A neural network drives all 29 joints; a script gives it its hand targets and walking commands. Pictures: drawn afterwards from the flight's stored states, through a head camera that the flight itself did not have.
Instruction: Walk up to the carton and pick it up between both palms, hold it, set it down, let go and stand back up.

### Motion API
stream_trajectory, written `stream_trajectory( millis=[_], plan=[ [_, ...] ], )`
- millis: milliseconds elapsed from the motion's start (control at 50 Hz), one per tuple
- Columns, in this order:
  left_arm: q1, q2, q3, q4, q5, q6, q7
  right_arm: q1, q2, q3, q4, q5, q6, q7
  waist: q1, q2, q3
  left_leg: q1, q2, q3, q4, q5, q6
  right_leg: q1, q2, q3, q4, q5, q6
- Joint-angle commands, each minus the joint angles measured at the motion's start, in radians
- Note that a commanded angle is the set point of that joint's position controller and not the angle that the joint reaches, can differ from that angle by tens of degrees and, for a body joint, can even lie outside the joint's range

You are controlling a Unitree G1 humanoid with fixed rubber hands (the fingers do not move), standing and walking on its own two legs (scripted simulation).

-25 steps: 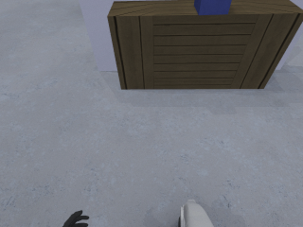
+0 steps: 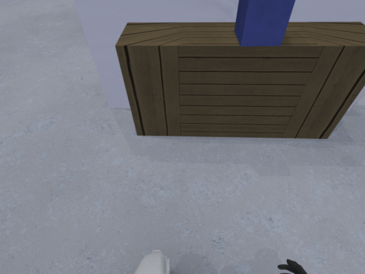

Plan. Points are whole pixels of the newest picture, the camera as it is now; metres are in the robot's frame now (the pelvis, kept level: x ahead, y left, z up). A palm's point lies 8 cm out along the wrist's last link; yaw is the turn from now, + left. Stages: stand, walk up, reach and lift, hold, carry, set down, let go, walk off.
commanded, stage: walk up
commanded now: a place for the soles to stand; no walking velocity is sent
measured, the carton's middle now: (261, 13) +1.30 -0.28 +0.07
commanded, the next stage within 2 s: none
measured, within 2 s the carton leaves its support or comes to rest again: neither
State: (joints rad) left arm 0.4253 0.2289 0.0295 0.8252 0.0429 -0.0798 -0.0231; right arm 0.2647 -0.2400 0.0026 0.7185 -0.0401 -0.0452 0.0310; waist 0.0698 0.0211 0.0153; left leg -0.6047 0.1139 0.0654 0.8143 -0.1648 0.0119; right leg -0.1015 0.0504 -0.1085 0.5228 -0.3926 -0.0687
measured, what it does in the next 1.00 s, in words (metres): walks ahead: left foot, then right foot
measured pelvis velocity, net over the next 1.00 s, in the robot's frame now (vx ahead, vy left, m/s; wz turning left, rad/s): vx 0.44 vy -0.17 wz -0.02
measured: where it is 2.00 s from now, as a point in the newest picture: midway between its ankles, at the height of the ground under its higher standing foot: (253, 188)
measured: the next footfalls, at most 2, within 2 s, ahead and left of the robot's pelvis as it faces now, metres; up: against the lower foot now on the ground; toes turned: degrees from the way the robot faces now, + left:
left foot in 0.10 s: +0.24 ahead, +0.12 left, +0.00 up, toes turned +8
right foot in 0.58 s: +0.44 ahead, -0.24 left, +0.00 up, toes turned -17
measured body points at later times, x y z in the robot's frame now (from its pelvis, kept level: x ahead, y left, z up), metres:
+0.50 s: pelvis +0.23 -0.04 +0.00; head +0.23 -0.05 +0.45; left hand +0.39 +0.18 -0.12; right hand +0.17 -0.29 -0.14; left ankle +0.20 +0.11 -0.73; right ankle +0.38 -0.22 -0.69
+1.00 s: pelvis +0.44 -0.17 +0.00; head +0.44 -0.17 +0.45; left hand +0.45 +0.08 -0.14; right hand +0.53 -0.42 -0.13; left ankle +0.56 -0.05 -0.69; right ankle +0.40 -0.23 -0.73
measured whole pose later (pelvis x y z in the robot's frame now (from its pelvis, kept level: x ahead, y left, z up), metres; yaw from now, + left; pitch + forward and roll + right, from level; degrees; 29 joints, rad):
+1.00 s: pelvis +0.44 -0.17 +0.00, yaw -1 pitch -3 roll -1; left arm 0.40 0.22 0.01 0.84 0.05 -0.06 -0.01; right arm 0.30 -0.21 -0.03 0.79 -0.04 -0.03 0.01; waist 0.06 0.01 0.06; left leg -0.54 0.07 0.05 0.83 -0.23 0.03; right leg -0.12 -0.02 -0.29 0.55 -0.38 -0.08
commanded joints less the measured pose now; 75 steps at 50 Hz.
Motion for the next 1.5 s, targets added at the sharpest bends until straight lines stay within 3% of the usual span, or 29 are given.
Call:
stream_trajectory(
  millis=[0,40,60,80,100,220,360,500,540,560,580,600,620,640,700,800,940,1020,1040,1060,1080,1100,1140,1220,1320,1400,1440,1460,1480],
  plan=[
    [-0.04,0.161,0.029,-0.081,0.011,-0.007,-0.01,0.077,-0.035,-0.033,-0.078,-0.007,-0.032,-0.018,-0.077,-0.078,0.079,0.34,-0.08,0.085,-0.147,0.096,0.036,-0.279,-0.245,0.162,-0.105,0.227,-0.107],
    [-0.001,0.12,0.009,-0.079,0.016,0.012,-0.013,0.265,-0.093,-0.071,-0.038,-0.023,-0.039,-0.039,-0.152,0.033,-0.018,0.602,-0.076,0.034,-0.196,0.045,0.06,-0.358,-0.151,0.074,0.236,0.199,-0.057],
    [0.067,0.072,-0.007,-0.093,0.017,0.023,-0.014,0.381,-0.176,-0.103,-0.037,-0.031,-0.037,-0.05,-0.181,0.184,-0.126,0.753,0.165,-0.32,-0.292,-0.243,0.115,-0.478,-0.066,0.028,0.549,0.028,-0.002],
    [0.114,0.086,-0.006,-0.119,0.01,0.041,-0.013,0.403,-0.229,-0.108,-0.075,-0.008,-0.028,-0.065,-0.172,0.179,-0.125,0.737,0.401,-0.791,-0.517,-0.518,0.181,-0.572,-0.007,0.098,0.745,-0.188,0.048],
    [0.085,0.164,0.015,-0.137,0.007,0.061,-0.01,0.344,-0.252,-0.115,-0.075,0.026,-0.014,-0.085,-0.155,0.089,-0.062,0.669,0.42,-0.909,-0.631,-0.753,0.244,-0.643,-0.052,0.15,0.834,-0.166,0.065],
    [-0.044,0.113,0.016,-0.14,0.014,0.063,-0.026,0.162,-0.117,-0.058,-0.038,0.013,-0.072,-0.079,-0.092,0.072,0.074,0.397,0.306,-0.365,-0.612,-0.43,0.216,-0.628,-0.166,0.199,0.762,-0.046,0.115],
    [-0.15,0.058,0.006,-0.135,0.018,0.073,-0.061,0.141,-0.129,-0.057,0.045,0.011,-0.09,-0.07,-0.069,0.088,0.118,0.319,0.254,-0.103,-0.654,-0.41,0.188,-0.578,-0.24,0.136,0.473,0.243,0.127],
    [-0.237,0.048,-0.003,-0.119,0.013,0.038,-0.052,0.197,-0.176,-0.067,0.093,-0.021,-0.061,-0.044,-0.086,0.086,0.156,0.345,0.222,0.06,-0.541,-0.088,0.154,-0.307,-0.167,-0.024,0.163,0.272,0.072],
    [-0.088,0.097,0.02,-0.076,0.017,0.023,-0.033,0.205,-0.165,-0.058,0.098,-0.028,-0.033,-0.038,-0.019,-0.009,0.099,0.329,0.171,0.114,-0.27,0.038,0.121,-0.113,-0.138,-0.007,0.08,0.193,0.04],
    [0.038,0.164,0.047,-0.046,0.019,0.014,-0.016,0.268,-0.109,-0.035,0.095,-0.031,-0.022,-0.028,0.021,-0.167,-0.024,0.279,0.09,0.154,0.005,0.062,0.089,0.07,-0.151,0.052,0.088,0.169,0.029],
    [0.134,0.248,0.076,-0.042,0.013,0.016,0.004,0.312,-0.036,-0.014,0.062,-0.02,-0.011,-0.017,0.039,-0.38,-0.105,0.094,-0.046,0.13,0.322,-0.33,0.046,0.209,-0.348,0.395,-0.009,0.118,-0.009],
    [0.127,0.318,0.094,-0.071,-0.03,0.028,0.023,0.302,-0.062,-0.021,0.016,0.013,0.004,-0.019,0.041,-0.367,-0.142,-0.044,-0.108,-0.014,0.462,-0.419,0.024,0.23,-0.464,0.762,-0.237,-0.105,-0.091],
    [0.084,0.29,0.083,-0.08,-0.056,0.039,0.036,0.219,-0.113,-0.035,-0.008,0.015,0.01,-0.019,0.052,-0.246,-0.086,-0.046,-0.055,-0.098,0.524,-0.355,0.03,0.143,-0.47,0.755,-0.321,-0.202,-0.056],
    [0.033,0.258,0.061,-0.093,-0.058,0.043,0.043,0.184,-0.104,-0.036,-0.017,0.021,0.003,-0.016,0.028,-0.221,-0.035,-0.052,-0.033,-0.12,0.543,-0.292,0.04,0.076,-0.442,0.63,-0.304,-0.12,-0.02],
    [-0.091,0.157,0.031,-0.12,-0.032,0.021,0.037,0.224,-0.083,-0.043,0.024,0.01,-0.006,-0.025,-0.052,-0.198,0.021,0.041,0.012,-0.132,0.449,-0.209,0.028,-0.103,-0.396,0.357,-0.27,-0.022,-0.049],
    [-0.061,0.108,0.017,-0.092,-0.004,-0.015,0.024,0.18,-0.048,-0.047,0.031,-0.002,0.01,-0.026,-0.053,-0.113,0.058,-0.009,-0.007,-0.118,0.316,-0.154,0.003,-0.101,-0.411,0.252,-0.28,0.082,-0.126],
    [-0.017,0.147,0.013,-0.05,0.014,0.0,0.018,0.012,0.007,-0.038,-0.024,0.002,-0.008,-0.018,-0.012,-0.116,0.089,0.062,-0.061,0.022,-0.045,-0.035,0.027,-0.069,-0.36,0.052,-0.218,0.303,-0.094],
    [-0.03,0.157,0.0,-0.04,0.019,0.037,0.015,0.13,-0.017,-0.07,-0.011,-0.005,-0.014,-0.042,-0.09,-0.044,0.075,0.383,-0.128,0.07,-0.166,0.006,0.066,-0.243,-0.333,-0.029,-0.006,0.274,-0.053],
    [-0.034,0.141,-0.011,-0.041,0.022,0.046,0.011,0.235,-0.049,-0.09,0.004,-0.012,-0.019,-0.052,-0.141,-0.001,0.029,0.521,-0.123,0.028,-0.193,0.028,0.082,-0.292,-0.281,-0.078,0.173,0.289,-0.021],
    [-0.023,0.107,-0.024,-0.059,0.026,0.052,0.007,0.359,-0.115,-0.12,0.017,-0.022,-0.021,-0.063,-0.198,0.09,-0.069,0.693,0.043,-0.22,-0.236,-0.108,0.142,-0.425,-0.21,-0.121,0.467,0.216,0.037],
    [-0.006,0.082,-0.032,-0.089,0.02,0.067,0.001,0.425,-0.194,-0.135,0.002,-0.002,-0.016,-0.082,-0.21,0.207,-0.108,0.751,0.326,-0.728,-0.422,-0.268,0.24,-0.589,-0.082,-0.057,0.747,-0.217,0.08],
    [-0.02,0.165,-0.005,-0.11,0.023,0.094,0.004,0.393,-0.209,-0.137,-0.014,0.037,-0.002,-0.102,-0.194,0.044,-0.079,0.692,0.385,-0.925,-0.538,-0.5,0.325,-0.655,-0.113,0.072,0.839,-0.234,0.1],
    [-0.13,0.179,0.007,-0.135,0.017,0.104,-0.002,0.273,-0.178,-0.124,-0.041,0.04,-0.003,-0.116,-0.17,0.067,0.049,0.527,0.346,-0.78,-0.591,-0.62,0.294,-0.714,-0.152,0.112,0.884,-0.171,0.105],
    [-0.073,0.136,0.009,-0.109,0.013,0.103,-0.013,0.13,-0.106,-0.093,-0.054,0.018,-0.052,-0.103,-0.08,0.099,0.085,0.333,0.274,-0.445,-0.554,-0.416,0.239,-0.591,-0.207,0.18,0.75,-0.115,0.127],
    [-0.096,0.082,0.01,-0.107,0.002,0.098,-0.044,0.076,-0.142,-0.099,-0.023,0.003,-0.069,-0.09,-0.051,0.134,0.094,0.213,0.227,-0.256,-0.529,-0.427,0.2,-0.484,-0.246,0.152,0.518,0.066,0.127],
    [-0.092,0.08,0.02,-0.097,-0.009,0.076,-0.058,0.032,-0.166,-0.095,-0.015,-0.013,-0.043,-0.071,-0.03,0.145,0.1,0.066,0.156,-0.114,-0.454,-0.556,0.145,-0.227,-0.178,0.03,0.317,0.141,0.116],
    [-0.02,0.097,0.036,-0.072,-0.009,0.066,-0.049,0.035,-0.169,-0.088,-0.007,-0.022,-0.02,-0.062,0.002,0.061,0.091,0.01,0.125,-0.069,-0.329,-0.626,0.116,-0.082,-0.132,-0.023,0.21,0.169,0.098],
    [0.035,0.12,0.049,-0.052,-0.008,0.06,-0.04,0.067,-0.137,-0.074,0.0,-0.03,-0.005,-0.056,0.016,-0.033,0.08,0.002,0.07,-0.029,-0.195,-0.623,0.092,-0.032,-0.095,-0.03,0.176,0.122,0.095],
    [0.083,0.175,0.068,-0.045,-0.008,0.052,-0.024,0.123,-0.067,-0.048,0.002,-0.031,0.007,-0.045,0.027,-0.232,0.067,-0.004,-0.017,0.043,0.067,-0.53,0.058,-0.021,-0.137,0.093,0.089,-0.032,0.069]
  ],
)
